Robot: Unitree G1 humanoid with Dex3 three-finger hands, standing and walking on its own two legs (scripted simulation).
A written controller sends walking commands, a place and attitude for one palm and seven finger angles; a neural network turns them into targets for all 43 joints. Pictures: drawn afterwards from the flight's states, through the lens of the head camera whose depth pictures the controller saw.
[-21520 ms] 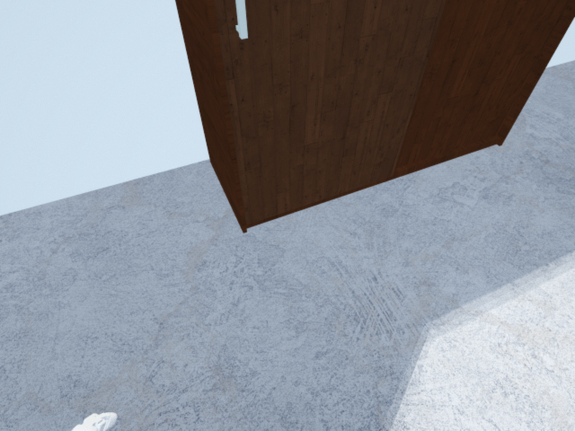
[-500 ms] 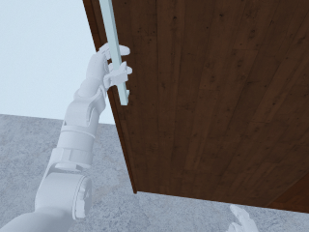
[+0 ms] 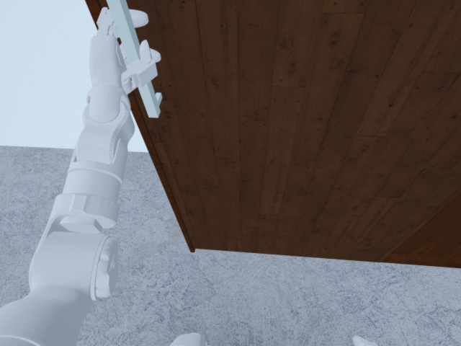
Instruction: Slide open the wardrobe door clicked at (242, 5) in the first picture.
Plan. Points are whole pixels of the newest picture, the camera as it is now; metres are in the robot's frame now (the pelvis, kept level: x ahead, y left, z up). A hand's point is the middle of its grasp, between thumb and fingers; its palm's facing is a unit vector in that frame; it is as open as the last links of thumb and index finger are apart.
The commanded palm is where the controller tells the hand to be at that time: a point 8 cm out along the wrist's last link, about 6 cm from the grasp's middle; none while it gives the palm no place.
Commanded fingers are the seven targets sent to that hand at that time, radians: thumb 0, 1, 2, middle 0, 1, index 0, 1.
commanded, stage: step sideways, sliding the door along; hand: left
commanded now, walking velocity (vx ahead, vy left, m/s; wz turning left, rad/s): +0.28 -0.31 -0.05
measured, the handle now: (131, 28) +0.52 +0.17 +0.27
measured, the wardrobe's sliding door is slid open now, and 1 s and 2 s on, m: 0.00 0.09 0.25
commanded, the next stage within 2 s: none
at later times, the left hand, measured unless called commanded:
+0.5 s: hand (159, 62) +0.48 +0.13 +0.23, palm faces +0.43 -0.90 -0.07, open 6.6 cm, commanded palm +0.44 +0.10 +0.24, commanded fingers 0.00 0.90 0.90 -0.45 -1.40 -0.45 -1.40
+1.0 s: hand (211, 62) +0.49 +0.05 +0.23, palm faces +0.58 -0.81 -0.05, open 7.1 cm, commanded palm +0.44 -0.01 +0.23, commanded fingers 0.00 0.90 0.90 -0.45 -1.40 -0.45 -1.40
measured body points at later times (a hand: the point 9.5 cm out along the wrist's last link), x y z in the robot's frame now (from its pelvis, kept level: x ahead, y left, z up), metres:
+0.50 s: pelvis +0.09 -0.13 -0.01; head +0.19 -0.11 +0.43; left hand +0.46 +0.18 +0.23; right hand +0.35 -0.26 -0.11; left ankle +0.04 +0.11 -0.71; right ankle +0.15 -0.28 -0.72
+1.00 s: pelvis +0.21 -0.19 +0.00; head +0.30 -0.19 +0.44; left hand +0.45 +0.09 +0.23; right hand +0.43 -0.35 -0.11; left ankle +0.10 -0.04 -0.68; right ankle +0.25 -0.29 -0.72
